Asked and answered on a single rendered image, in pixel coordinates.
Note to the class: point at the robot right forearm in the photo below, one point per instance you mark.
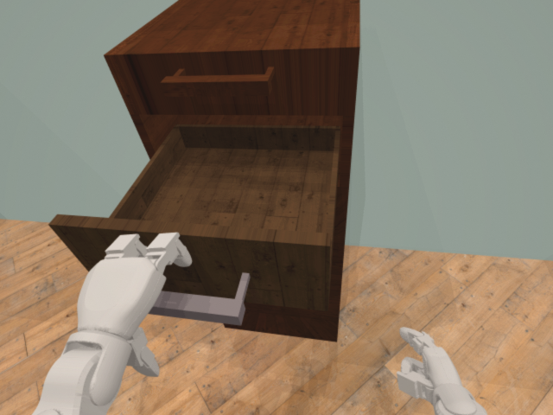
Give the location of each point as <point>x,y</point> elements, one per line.
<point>453,399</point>

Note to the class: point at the cabinet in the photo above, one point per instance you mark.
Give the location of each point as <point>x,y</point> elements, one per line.
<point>310,48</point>

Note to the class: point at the handle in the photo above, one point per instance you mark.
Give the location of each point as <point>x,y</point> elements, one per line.
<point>217,85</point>
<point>204,308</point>

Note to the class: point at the drawer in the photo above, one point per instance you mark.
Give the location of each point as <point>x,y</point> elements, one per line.
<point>257,199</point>

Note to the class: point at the robot left hand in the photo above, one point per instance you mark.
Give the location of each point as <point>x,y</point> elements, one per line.
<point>120,290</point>

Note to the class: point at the robot right hand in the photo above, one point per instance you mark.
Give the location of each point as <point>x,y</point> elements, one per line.
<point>420,379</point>

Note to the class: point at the robot left forearm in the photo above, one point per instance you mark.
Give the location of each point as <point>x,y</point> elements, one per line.
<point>87,377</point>

